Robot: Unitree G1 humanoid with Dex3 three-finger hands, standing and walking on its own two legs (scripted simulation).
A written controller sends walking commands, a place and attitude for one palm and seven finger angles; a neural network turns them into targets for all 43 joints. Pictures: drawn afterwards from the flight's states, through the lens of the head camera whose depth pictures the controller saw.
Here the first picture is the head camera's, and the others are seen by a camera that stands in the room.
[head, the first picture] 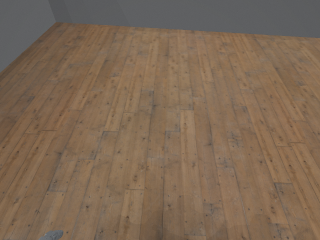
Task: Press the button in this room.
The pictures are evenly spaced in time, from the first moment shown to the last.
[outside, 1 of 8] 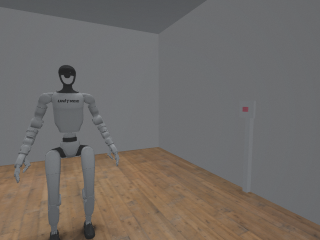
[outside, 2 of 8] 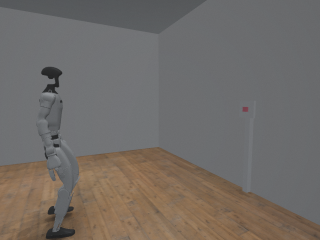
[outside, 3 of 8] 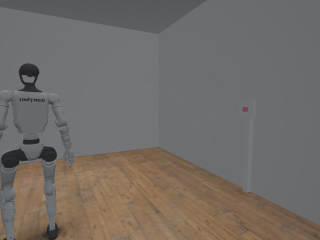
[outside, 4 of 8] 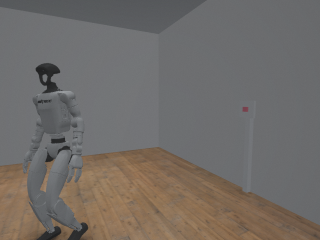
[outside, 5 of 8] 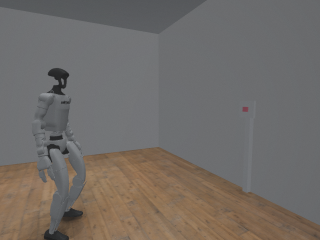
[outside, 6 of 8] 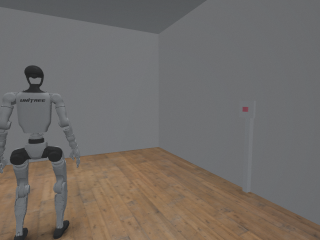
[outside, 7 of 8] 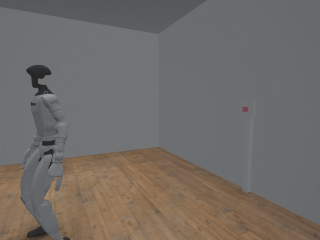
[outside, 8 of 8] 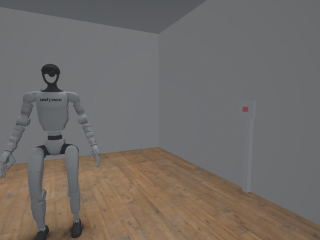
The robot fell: no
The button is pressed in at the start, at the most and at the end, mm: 0 0 0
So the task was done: no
